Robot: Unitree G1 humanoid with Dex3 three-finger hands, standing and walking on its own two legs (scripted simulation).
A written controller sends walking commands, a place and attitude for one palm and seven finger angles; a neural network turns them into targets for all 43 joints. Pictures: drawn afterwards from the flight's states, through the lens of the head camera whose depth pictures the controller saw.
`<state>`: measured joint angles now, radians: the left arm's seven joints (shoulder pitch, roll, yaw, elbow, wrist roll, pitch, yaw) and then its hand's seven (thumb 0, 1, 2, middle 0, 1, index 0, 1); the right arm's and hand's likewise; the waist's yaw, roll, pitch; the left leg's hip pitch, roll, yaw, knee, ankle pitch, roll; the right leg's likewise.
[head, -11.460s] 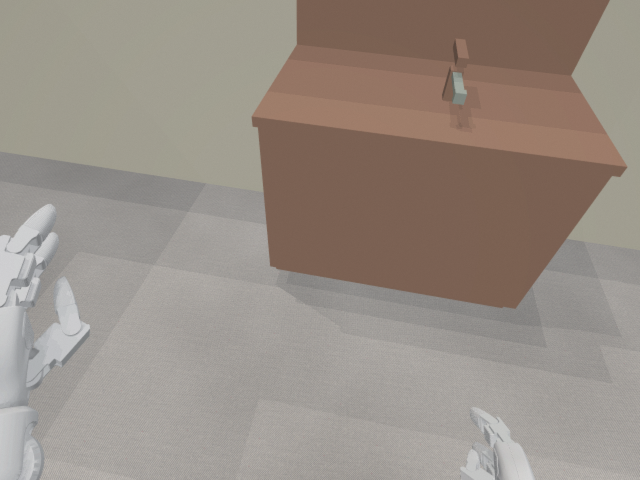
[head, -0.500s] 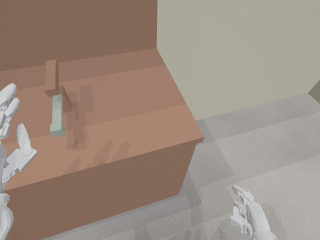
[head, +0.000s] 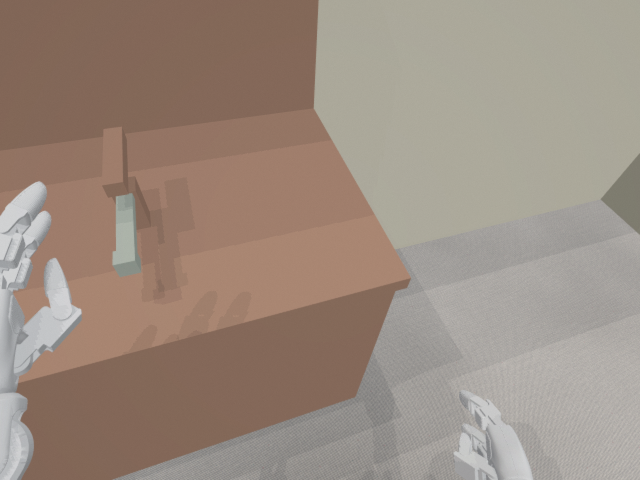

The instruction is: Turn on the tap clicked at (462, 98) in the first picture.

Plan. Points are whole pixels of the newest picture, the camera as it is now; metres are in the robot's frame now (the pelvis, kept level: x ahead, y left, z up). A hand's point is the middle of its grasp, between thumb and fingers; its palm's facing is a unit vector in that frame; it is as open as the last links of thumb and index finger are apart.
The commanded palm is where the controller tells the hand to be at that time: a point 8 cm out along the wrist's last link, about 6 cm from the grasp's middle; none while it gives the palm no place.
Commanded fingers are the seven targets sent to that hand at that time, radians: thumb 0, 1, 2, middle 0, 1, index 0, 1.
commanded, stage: look again from close up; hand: left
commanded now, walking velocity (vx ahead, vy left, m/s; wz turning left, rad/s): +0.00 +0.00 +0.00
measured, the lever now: (127, 262) +0.36 +0.30 +0.03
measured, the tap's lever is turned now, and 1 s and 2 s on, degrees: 0 0 0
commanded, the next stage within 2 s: come to a stop and stand still in 0.02 s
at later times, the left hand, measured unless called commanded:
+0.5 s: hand (35, 273) +0.24 +0.28 +0.19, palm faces +0.48 -0.78 -0.39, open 7.4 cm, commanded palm +0.15 +0.27 +0.17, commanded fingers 0.00 0.90 0.90 -0.20 -0.30 -0.20 -0.30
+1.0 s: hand (84, 312) +0.22 +0.24 +0.16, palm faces +0.39 -0.87 -0.31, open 7.4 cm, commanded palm +0.16 +0.27 +0.17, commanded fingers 0.00 0.90 0.90 -0.20 -0.30 -0.20 -0.30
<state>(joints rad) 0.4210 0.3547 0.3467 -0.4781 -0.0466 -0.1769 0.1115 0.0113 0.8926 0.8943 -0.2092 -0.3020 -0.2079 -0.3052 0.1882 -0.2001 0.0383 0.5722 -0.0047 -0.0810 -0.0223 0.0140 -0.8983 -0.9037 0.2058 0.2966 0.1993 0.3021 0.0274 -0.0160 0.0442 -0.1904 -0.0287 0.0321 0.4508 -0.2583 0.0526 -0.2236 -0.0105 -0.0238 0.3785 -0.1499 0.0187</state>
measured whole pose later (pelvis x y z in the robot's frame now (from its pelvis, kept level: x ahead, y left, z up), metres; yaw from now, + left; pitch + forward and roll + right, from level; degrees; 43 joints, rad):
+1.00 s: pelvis +0.00 -0.01 +0.00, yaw +0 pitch -1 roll -1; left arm 0.37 0.34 0.33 -0.43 -0.03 -0.25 0.10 0.01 0.89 0.89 -0.21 -0.30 -0.21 -0.31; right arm 0.19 -0.19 0.02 0.58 0.00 -0.14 -0.01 0.01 -0.90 -0.90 0.21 0.30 0.20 0.30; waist 0.03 -0.04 0.04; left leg -0.18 -0.02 0.03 0.47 -0.27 0.04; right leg -0.21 0.00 -0.03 0.40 -0.16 0.01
